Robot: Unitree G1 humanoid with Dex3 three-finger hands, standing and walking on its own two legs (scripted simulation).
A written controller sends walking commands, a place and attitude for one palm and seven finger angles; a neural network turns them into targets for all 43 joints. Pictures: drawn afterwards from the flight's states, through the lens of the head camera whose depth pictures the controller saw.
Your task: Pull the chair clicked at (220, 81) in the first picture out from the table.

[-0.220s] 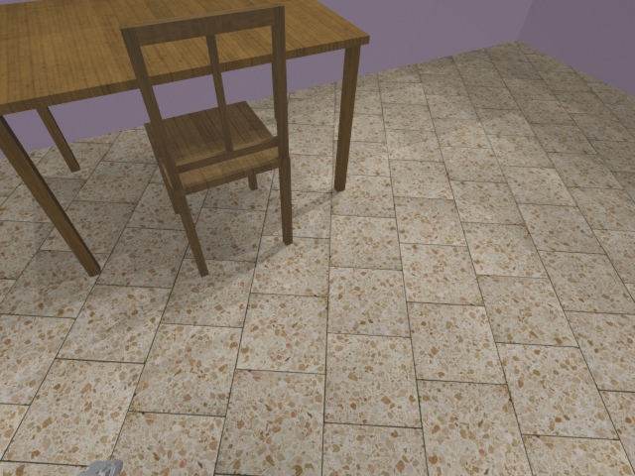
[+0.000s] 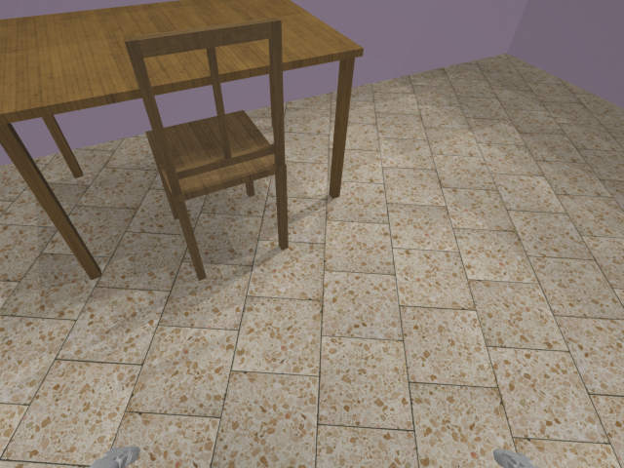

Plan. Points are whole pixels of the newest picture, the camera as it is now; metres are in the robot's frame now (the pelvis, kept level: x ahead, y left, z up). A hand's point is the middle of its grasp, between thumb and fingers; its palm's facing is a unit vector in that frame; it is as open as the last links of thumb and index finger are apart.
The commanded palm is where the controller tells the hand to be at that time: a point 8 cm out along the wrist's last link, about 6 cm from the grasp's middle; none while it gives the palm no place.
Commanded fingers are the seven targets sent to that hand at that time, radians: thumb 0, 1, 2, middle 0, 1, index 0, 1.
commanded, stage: stand and wait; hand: left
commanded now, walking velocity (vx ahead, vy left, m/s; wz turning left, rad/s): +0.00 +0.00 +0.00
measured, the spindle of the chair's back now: (220, 107) +1.03 +0.33 -0.07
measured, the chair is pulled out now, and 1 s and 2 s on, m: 0.00 0.00 0.00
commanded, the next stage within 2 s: look at it before walking up in 0.78 s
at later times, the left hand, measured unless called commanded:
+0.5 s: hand out of the picture +0.05 +0.23 -0.15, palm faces -0.02 -0.94 -0.33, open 7.4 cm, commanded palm none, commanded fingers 0.00 0.90 0.90 -0.20 -0.30 -0.20 -0.30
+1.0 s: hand out of the picture +0.04 +0.22 -0.15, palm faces -0.03 -0.95 -0.32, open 7.4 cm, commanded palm none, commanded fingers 0.00 0.90 0.90 -0.20 -0.30 -0.20 -0.30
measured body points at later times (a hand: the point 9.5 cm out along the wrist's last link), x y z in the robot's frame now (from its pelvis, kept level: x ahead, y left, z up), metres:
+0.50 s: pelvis -0.02 -0.01 +0.01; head -0.02 -0.01 +0.45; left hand +0.05 +0.28 -0.13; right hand +0.05 -0.31 -0.13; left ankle -0.03 +0.11 -0.74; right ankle -0.03 -0.13 -0.74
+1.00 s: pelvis -0.03 -0.02 +0.01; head -0.04 -0.02 +0.46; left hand +0.04 +0.27 -0.13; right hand +0.04 -0.31 -0.13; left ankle -0.03 +0.11 -0.74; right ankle -0.03 -0.13 -0.74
